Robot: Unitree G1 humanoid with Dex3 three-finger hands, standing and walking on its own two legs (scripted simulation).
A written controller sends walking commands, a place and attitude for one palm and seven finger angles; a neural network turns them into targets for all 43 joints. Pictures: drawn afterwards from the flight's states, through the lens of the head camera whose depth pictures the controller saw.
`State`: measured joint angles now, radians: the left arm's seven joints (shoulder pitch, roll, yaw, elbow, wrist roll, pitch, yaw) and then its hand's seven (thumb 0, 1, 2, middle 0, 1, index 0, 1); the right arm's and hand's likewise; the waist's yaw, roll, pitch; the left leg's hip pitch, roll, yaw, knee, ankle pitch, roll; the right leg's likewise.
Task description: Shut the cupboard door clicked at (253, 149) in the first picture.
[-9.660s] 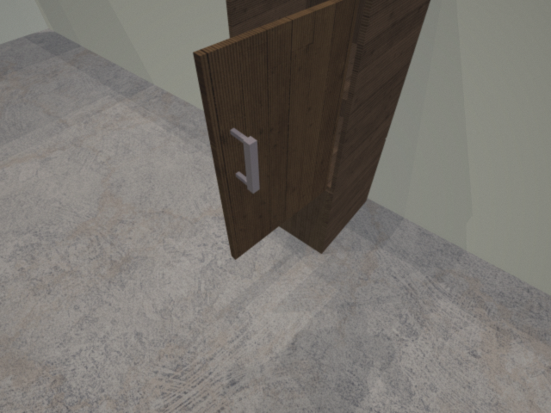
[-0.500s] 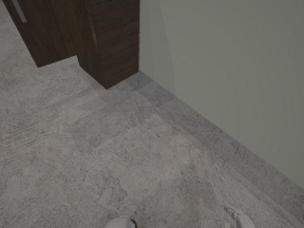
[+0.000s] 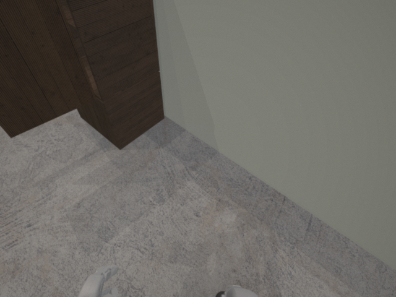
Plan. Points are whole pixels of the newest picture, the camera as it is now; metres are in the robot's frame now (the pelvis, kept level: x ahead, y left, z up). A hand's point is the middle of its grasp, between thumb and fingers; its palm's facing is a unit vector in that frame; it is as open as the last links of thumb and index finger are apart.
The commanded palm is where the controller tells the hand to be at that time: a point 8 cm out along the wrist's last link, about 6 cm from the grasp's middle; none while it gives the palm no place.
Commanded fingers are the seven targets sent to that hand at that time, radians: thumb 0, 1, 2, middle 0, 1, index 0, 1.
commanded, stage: walk to a spot facing it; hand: left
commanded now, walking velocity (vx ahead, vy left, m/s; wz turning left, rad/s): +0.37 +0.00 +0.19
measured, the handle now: out of the picture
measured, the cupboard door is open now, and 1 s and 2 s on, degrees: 83 83 83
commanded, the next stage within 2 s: turn to face it in 0.38 s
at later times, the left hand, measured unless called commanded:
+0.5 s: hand out of the picture +0.13 +0.22 -0.20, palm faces +0.20 -0.96 -0.18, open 7.3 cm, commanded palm none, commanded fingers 0.00 0.90 0.90 -0.20 -0.30 -0.20 -0.30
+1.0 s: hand (110, 194) +0.41 +0.24 -0.15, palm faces +0.38 -0.89 -0.23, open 7.4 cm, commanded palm none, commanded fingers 0.00 0.90 0.90 -0.20 -0.30 -0.20 -0.30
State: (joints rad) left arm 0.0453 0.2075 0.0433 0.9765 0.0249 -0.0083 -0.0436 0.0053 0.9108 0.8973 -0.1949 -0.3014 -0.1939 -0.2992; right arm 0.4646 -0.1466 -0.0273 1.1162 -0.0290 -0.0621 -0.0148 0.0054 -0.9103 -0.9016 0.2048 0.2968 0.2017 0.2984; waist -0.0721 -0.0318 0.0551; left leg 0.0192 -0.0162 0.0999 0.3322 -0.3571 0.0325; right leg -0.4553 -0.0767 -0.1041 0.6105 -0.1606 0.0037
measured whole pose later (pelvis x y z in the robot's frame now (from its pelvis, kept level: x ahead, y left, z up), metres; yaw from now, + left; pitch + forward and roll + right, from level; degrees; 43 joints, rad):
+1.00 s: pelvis +0.36 +0.02 +0.00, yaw +24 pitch +0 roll +1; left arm 0.12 0.17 0.04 0.89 0.02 -0.02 0.02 0.00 0.91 0.90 -0.20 -0.30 -0.20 -0.30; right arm 0.21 -0.23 -0.08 0.99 -0.02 0.06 0.01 0.01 -0.91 -0.90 0.21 0.30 0.20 0.30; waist -0.04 0.02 0.08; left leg -0.48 -0.01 0.02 1.09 -0.49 -0.04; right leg -0.26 -0.07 -0.14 0.57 -0.31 -0.01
